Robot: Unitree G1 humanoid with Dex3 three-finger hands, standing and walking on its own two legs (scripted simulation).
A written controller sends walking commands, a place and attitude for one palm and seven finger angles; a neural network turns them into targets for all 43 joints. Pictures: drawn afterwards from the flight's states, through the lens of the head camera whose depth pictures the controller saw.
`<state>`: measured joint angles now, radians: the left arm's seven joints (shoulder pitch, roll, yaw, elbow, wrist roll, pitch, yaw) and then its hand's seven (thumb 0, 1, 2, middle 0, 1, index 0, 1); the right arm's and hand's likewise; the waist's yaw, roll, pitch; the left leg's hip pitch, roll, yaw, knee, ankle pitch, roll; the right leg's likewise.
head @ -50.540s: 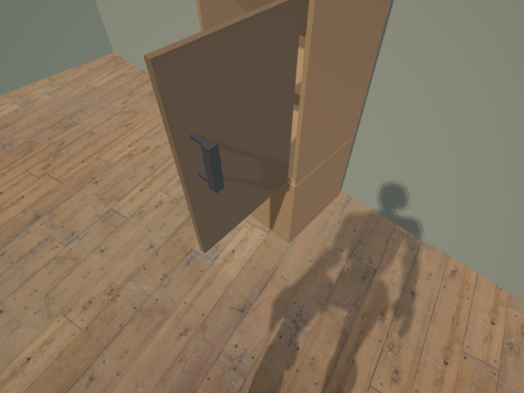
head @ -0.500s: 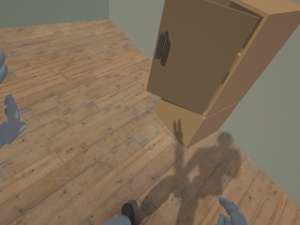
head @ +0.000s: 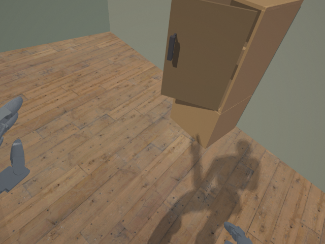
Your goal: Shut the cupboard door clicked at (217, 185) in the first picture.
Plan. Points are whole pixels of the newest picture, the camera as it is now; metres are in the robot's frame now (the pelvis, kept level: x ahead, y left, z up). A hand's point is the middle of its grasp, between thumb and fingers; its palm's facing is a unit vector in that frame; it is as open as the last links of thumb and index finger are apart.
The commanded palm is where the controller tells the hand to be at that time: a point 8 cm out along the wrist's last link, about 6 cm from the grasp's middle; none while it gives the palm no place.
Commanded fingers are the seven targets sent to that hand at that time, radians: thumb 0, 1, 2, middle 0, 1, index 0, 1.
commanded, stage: stop stepping back and stand still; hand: left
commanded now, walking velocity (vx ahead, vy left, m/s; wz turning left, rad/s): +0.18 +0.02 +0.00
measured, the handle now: (172, 46) +1.06 -0.01 +0.00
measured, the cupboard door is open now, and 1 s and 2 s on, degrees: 32 32 32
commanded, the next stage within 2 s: let the arm hang, fingers relaxed in 0.88 s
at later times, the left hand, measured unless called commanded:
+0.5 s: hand (16, 159) +0.21 +0.27 +0.17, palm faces +0.42 -0.73 -0.54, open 7.4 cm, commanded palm +0.15 +0.32 +0.16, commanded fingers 0.00 0.90 0.90 -0.20 -0.30 -0.20 -0.30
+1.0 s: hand (25, 148) +0.25 +0.29 +0.15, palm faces +0.38 -0.77 -0.52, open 7.4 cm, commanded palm none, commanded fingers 0.00 0.90 0.90 -0.20 -0.30 -0.20 -0.30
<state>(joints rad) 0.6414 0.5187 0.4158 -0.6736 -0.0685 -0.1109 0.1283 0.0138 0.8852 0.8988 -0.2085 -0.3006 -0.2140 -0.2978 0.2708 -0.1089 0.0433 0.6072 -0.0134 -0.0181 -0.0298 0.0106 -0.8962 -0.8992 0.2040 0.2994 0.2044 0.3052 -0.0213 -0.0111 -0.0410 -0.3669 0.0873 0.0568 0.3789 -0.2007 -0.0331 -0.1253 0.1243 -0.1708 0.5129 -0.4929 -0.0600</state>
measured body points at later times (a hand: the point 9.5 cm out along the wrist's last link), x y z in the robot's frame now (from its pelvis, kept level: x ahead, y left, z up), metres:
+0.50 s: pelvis +0.02 +0.02 -0.03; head +0.03 +0.02 +0.42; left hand +0.18 +0.31 +0.20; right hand +0.16 -0.20 -0.13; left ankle +0.06 +0.16 -0.75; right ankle -0.03 -0.07 -0.75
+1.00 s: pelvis +0.05 +0.03 -0.02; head +0.06 +0.03 +0.43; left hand +0.23 +0.33 +0.17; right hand +0.22 -0.22 -0.09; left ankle +0.05 +0.15 -0.75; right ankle -0.03 -0.07 -0.75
